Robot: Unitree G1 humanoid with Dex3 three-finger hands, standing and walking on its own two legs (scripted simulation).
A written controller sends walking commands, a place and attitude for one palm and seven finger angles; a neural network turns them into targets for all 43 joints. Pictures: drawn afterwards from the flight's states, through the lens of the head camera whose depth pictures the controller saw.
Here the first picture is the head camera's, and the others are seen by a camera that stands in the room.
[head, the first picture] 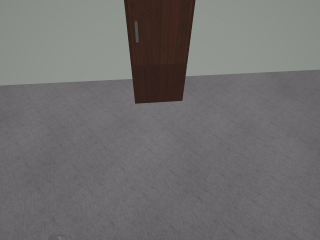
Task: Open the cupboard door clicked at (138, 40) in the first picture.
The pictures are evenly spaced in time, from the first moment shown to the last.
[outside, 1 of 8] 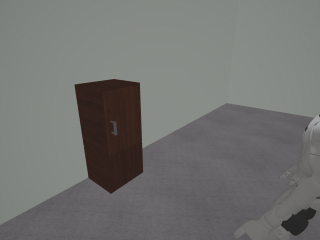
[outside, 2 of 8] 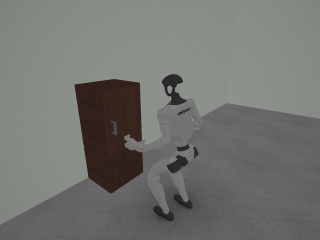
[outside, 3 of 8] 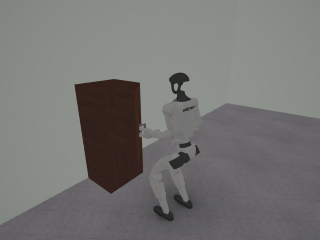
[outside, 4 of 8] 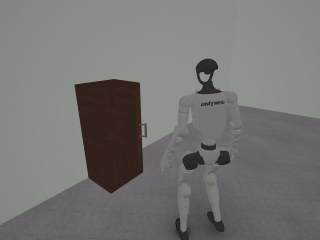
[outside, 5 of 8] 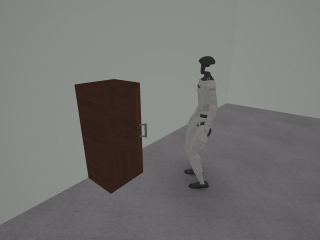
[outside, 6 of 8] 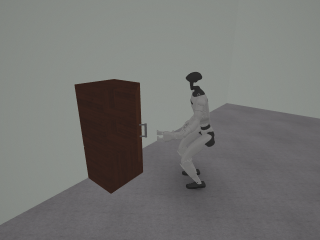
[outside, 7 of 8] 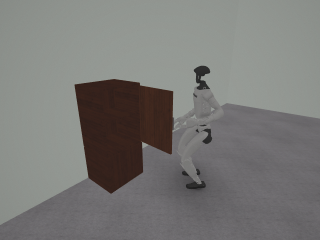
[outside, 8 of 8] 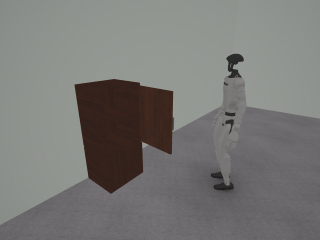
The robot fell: no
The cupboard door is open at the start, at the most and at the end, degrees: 0 87 86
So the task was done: yes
